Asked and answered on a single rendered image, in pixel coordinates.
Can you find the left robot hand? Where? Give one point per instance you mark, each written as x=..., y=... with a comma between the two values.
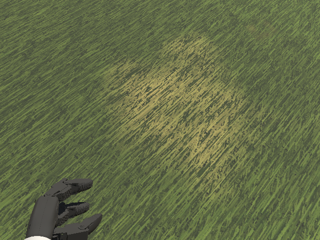
x=48, y=214

